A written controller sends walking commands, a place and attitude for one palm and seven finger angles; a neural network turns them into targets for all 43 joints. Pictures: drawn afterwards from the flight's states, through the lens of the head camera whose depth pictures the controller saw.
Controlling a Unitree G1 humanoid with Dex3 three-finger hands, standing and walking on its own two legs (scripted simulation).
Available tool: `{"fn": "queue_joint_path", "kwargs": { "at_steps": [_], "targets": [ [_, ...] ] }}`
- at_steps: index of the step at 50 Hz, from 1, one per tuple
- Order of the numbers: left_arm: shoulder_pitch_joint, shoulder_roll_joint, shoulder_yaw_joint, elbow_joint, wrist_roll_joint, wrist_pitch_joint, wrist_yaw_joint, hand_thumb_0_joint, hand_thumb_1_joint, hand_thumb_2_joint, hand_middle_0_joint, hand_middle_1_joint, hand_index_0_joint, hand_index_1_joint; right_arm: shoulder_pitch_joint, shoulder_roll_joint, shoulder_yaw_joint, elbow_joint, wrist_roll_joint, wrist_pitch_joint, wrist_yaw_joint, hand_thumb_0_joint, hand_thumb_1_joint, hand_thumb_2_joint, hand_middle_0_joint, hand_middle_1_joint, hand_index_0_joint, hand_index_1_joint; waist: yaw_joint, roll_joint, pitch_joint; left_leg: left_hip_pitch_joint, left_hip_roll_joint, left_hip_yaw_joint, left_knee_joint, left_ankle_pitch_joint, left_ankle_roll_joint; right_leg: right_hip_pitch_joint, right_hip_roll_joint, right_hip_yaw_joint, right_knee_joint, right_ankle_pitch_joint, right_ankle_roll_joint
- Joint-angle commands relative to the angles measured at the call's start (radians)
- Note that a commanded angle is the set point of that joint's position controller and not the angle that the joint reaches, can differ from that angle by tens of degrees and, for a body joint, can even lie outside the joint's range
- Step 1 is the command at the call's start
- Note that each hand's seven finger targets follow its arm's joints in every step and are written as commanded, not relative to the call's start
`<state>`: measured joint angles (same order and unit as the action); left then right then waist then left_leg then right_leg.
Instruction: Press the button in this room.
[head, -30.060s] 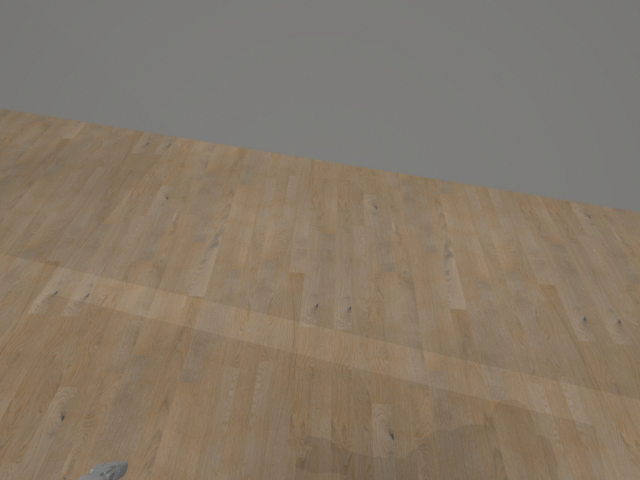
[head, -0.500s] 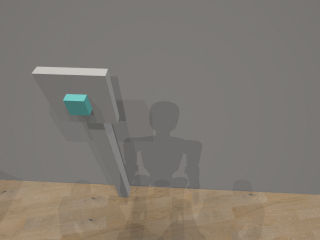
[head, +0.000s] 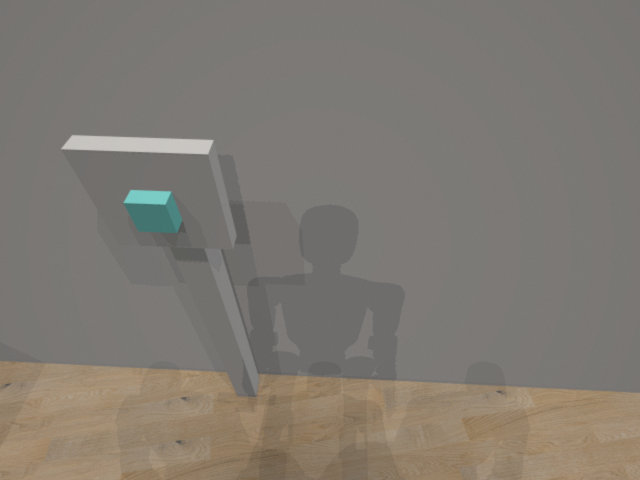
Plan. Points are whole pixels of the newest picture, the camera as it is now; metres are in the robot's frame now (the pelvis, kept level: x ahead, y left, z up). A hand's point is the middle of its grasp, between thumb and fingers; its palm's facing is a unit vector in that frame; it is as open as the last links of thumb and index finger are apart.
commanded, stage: look again from close up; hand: left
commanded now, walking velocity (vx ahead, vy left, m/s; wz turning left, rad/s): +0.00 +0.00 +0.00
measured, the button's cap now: (155, 210) +0.43 +0.26 +0.09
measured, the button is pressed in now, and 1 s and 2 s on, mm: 0 0 0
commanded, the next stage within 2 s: shuffle to correct the standing spot in 0.28 s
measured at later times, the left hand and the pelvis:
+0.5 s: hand out of the picture -0.04 +0.15 -0.18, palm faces +0.07 -0.98 -0.17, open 7.3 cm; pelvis -0.01 +0.00 +0.00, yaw +0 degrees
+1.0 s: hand out of the picture -0.04 +0.26 -0.18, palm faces +0.04 -0.98 -0.19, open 7.3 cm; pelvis -0.05 +0.07 +0.00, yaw -1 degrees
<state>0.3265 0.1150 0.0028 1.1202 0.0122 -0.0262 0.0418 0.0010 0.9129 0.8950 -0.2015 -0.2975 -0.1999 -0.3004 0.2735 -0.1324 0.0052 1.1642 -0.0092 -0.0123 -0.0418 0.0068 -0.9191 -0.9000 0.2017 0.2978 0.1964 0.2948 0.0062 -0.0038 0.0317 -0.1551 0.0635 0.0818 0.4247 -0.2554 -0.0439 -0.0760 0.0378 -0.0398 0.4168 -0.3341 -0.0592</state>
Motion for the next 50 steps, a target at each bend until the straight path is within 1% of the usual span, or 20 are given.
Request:
{"fn": "queue_joint_path", "kwargs": {
  "at_steps": [1, 14, 19, 23, 25, 28, 31, 32, 34, 36, 37, 38, 39, 40, 41, 42, 44, 45, 47, 50],
  "targets": [
    [0.097, 0.097, 0.013, -0.007, -0.001, -0.006, 0.007, 0.000, 0.900, 0.900, -0.200, -0.300, -0.200, -0.300, 0.059, -0.067, -0.010, -0.020, -0.002, -0.009, -0.005, 0.000, -0.900, -0.900, 0.200, 0.300, 0.200, 0.300, 0.003, -0.015, 0.040, 0.032, 0.057, -0.044, -0.022, 0.246, 0.053, -0.085, -0.140, 0.096, -0.069, 0.430, 0.019],
    [0.113, 0.082, 0.011, -0.002, -0.001, -0.005, 0.007, 0.000, 0.900, 0.900, -0.200, -0.300, -0.200, -0.300, 0.069, -0.056, -0.011, -0.015, -0.003, -0.007, -0.005, 0.000, -0.900, -0.900, 0.200, 0.300, 0.200, 0.300, 0.004, -0.013, 0.055, 0.026, 0.056, -0.051, -0.026, 0.225, 0.054, -0.101, -0.138, 0.094, -0.082, 0.369, 0.019],
    [0.119, 0.083, 0.012, -0.001, -0.001, -0.007, 0.008, 0.000, 0.900, 0.900, -0.200, -0.300, -0.200, -0.300, 0.074, -0.054, -0.011, -0.014, -0.002, -0.009, -0.006, 0.000, -0.900, -0.900, 0.200, 0.300, 0.200, 0.300, 0.004, -0.020, 0.033, 0.027, 0.054, -0.049, -0.018, 0.244, 0.053, -0.080, -0.142, 0.091, -0.072, 0.429, 0.022],
    [0.111, 0.116, 0.027, -0.026, 0.001, -0.003, 0.017, 0.000, 0.900, 0.900, -0.200, -0.300, -0.200, -0.300, 0.058, -0.070, -0.022, -0.043, 0.002, 0.000, -0.006, 0.000, -0.900, -0.900, 0.200, 0.300, 0.200, 0.300, 0.013, -0.007, 0.031, -0.005, 0.047, -0.037, 0.014, 0.299, 0.046, -0.072, -0.175, 0.115, -0.017, 0.609, 0.023],
    [0.111, 0.128, 0.037, -0.038, 0.003, 0.004, 0.020, 0.000, 0.900, 0.900, -0.200, -0.300, -0.200, -0.300, 0.054, -0.076, -0.031, -0.062, 0.000, 0.011, -0.005, 0.000, -0.900, -0.900, 0.200, 0.300, 0.200, 0.300, 0.017, -0.008, 0.005, -0.019, 0.045, -0.026, 0.044, 0.284, 0.041, -0.071, -0.196, 0.133, 0.013, 0.624, 0.007],
    [0.105, 0.154, 0.054, -0.053, 0.007, 0.013, 0.023, 0.000, 0.900, 0.900, -0.200, -0.300, -0.200, -0.300, 0.028, -0.083, -0.043, -0.097, -0.002, 0.027, -0.001, 0.000, -0.900, -0.900, 0.200, 0.300, 0.200, 0.300, 0.027, -0.080, 0.014, -0.099, 0.014, -0.005, 0.120, 0.182, 0.030, -0.057, -0.249, 0.184, 0.019, 0.682, -0.020],
    [0.122, 0.179, 0.068, -0.058, 0.014, 0.021, 0.024, 0.000, 0.900, 0.900, -0.200, -0.300, -0.200, -0.300, -0.030, -0.080, -0.058, -0.143, -0.005, 0.043, 0.005, 0.000, -0.900, -0.900, 0.200, 0.300, 0.200, 0.300, 0.057, -0.178, 0.054, -0.263, -0.031, -0.016, 0.313, -0.179, 0.021, -0.021, -0.364, 0.286, -0.012, 0.825, -0.123],
    [0.126, 0.180, 0.074, -0.064, 0.018, 0.024, 0.027, 0.000, 0.900, 0.900, -0.200, -0.300, -0.200, -0.300, -0.051, -0.088, -0.062, -0.159, -0.006, 0.045, 0.005, 0.000, -0.900, -0.900, 0.200, 0.300, 0.200, 0.300, 0.065, -0.181, 0.053, -0.298, -0.032, -0.046, 0.388, -0.225, 0.022, -0.014, -0.390, 0.312, -0.010, 0.862, -0.164],
    [0.076, 0.203, 0.087, -0.092, 0.023, 0.024, 0.027, 0.000, 0.900, 0.900, -0.200, -0.300, -0.200, -0.300, -0.065, -0.085, -0.068, -0.180, -0.002, 0.046, 0.012, 0.000, -0.900, -0.900, 0.200, 0.300, 0.200, 0.300, 0.050, -0.168, 0.045, -0.320, -0.031, -0.089, 0.458, -0.254, 0.020, -0.025, -0.399, 0.284, 0.003, 0.861, -0.189],
    [0.019, 0.220, 0.090, -0.122, 0.027, 0.026, 0.024, 0.000, 0.900, 0.900, -0.200, -0.300, -0.200, -0.300, -0.050, -0.074, -0.068, -0.190, 0.001, 0.042, 0.020, 0.000, -0.900, -0.900, 0.200, 0.300, 0.200, 0.300, 0.022, -0.161, 0.022, -0.246, -0.031, -0.100, 0.369, -0.213, 0.019, -0.084, -0.372, 0.239, 0.024, 0.777, -0.157],
    [-0.012, 0.217, 0.085, -0.136, 0.029, 0.027, 0.021, 0.000, 0.900, 0.900, -0.200, -0.300, -0.200, -0.300, -0.017, -0.059, -0.066, -0.182, 0.005, 0.037, 0.022, 0.000, -0.900, -0.900, 0.200, 0.300, 0.200, 0.300, 0.000, -0.158, 0.008, -0.170, -0.049, -0.069, 0.271, -0.147, 0.020, -0.123, -0.328, 0.206, 0.036, 0.677, -0.125],
    [-0.034, 0.214, 0.082, -0.142, 0.024, 0.030, 0.018, 0.000, 0.900, 0.900, -0.200, -0.300, -0.200, -0.300, 0.039, -0.049, -0.062, -0.166, 0.004, 0.029, 0.022, 0.000, -0.900, -0.900, 0.200, 0.300, 0.200, 0.300, -0.025, -0.157, -0.015, -0.063, -0.062, -0.044, 0.158, -0.020, 0.023, -0.183, -0.283, 0.168, 0.055, 0.519, -0.086],
    [-0.035, 0.191, 0.076, -0.145, 0.018, 0.033, 0.014, 0.000, 0.900, 0.900, -0.200, -0.300, -0.200, -0.300, 0.077, -0.054, -0.058, -0.151, 0.001, 0.017, 0.022, 0.000, -0.900, -0.900, 0.200, 0.300, 0.200, 0.300, -0.041, -0.103, -0.022, 0.047, -0.054, -0.037, 0.044, 0.099, 0.029, -0.255, -0.224, 0.139, 0.097, 0.332, -0.050],
    [-0.007, 0.144, 0.065, -0.148, 0.012, 0.039, 0.009, 0.000, 0.900, 0.900, -0.200, -0.300, -0.200, -0.300, 0.091, -0.112, -0.065, -0.146, -0.007, 0.002, 0.020, 0.000, -0.900, -0.900, 0.200, 0.300, 0.200, 0.300, -0.032, 0.070, -0.033, 0.087, 0.055, -0.168, -0.044, 0.129, 0.064, -0.317, -0.127, 0.083, 0.196, 0.042, -0.002],
    [0.044, 0.096, 0.058, -0.145, 0.004, 0.041, 0.004, 0.000, 0.900, 0.900, -0.200, -0.300, -0.200, -0.300, 0.081, -0.185, -0.073, -0.163, -0.016, -0.002, 0.017, 0.000, -0.900, -0.900, 0.200, 0.300, 0.200, 0.300, -0.013, 0.265, -0.040, 0.012, 0.224, -0.388, -0.163, 0.082, 0.146, -0.326, -0.046, 0.010, 0.307, -0.208, 0.047],
    [0.045, 0.111, 0.053, -0.140, 0.012, 0.035, 0.001, 0.000, 0.900, 0.900, -0.200, -0.300, -0.200, -0.300, 0.041, -0.197, -0.073, -0.182, -0.018, 0.002, 0.018, 0.000, -0.900, -0.900, 0.200, 0.300, 0.200, 0.300, -0.012, 0.158, -0.021, -0.080, 0.267, -0.444, -0.205, -0.072, 0.204, -0.291, -0.048, 0.042, 0.398, -0.242, 0.036],
    [0.035, 0.091, 0.048, -0.101, 0.017, 0.046, -0.009, 0.000, 0.900, 0.900, -0.200, -0.300, -0.200, -0.300, -0.009, -0.158, -0.060, -0.172, -0.023, -0.001, 0.006, 0.000, -0.900, -0.900, 0.200, 0.300, 0.200, 0.300, -0.003, 0.177, 0.044, -0.156, 0.254, -0.463, -0.286, -0.293, 0.202, -0.330, -0.067, 0.089, 0.528, -0.173, 0.040],
    [0.034, 0.096, 0.051, -0.090, 0.020, 0.045, -0.017, 0.000, 0.900, 0.900, -0.200, -0.300, -0.200, -0.300, -0.021, -0.140, -0.053, -0.173, -0.022, -0.001, 0.004, 0.000, -0.900, -0.900, 0.200, 0.300, 0.200, 0.300, 0.002, 0.140, 0.079, -0.192, 0.238, -0.422, -0.291, -0.297, 0.200, -0.341, -0.074, 0.092, 0.563, -0.131, 0.039],
    [0.047, 0.102, 0.050, -0.083, 0.025, 0.042, -0.029, 0.000, 0.900, 0.900, -0.200, -0.300, -0.200, -0.300, -0.011, -0.132, -0.053, -0.169, -0.021, -0.009, 0.001, 0.000, -0.900, -0.900, 0.200, 0.300, 0.200, 0.300, 0.005, 0.092, 0.062, -0.142, 0.216, -0.343, -0.269, -0.178, 0.197, -0.367, -0.078, 0.075, 0.582, -0.085, 0.045],
    [0.038, 0.093, 0.052, -0.101, 0.026, 0.052, -0.036, 0.000, 0.900, 0.900, -0.200, -0.300, -0.200, -0.300, 0.033, -0.148, -0.064, -0.157, -0.023, -0.010, -0.003, 0.000, -0.900, -0.900, 0.200, 0.300, 0.200, 0.300, -0.013, 0.085, 0.035, -0.097, 0.214, -0.288, -0.249, -0.082, 0.200, -0.371, -0.078, 0.053, 0.547, -0.074, 0.059]
  ]
}}
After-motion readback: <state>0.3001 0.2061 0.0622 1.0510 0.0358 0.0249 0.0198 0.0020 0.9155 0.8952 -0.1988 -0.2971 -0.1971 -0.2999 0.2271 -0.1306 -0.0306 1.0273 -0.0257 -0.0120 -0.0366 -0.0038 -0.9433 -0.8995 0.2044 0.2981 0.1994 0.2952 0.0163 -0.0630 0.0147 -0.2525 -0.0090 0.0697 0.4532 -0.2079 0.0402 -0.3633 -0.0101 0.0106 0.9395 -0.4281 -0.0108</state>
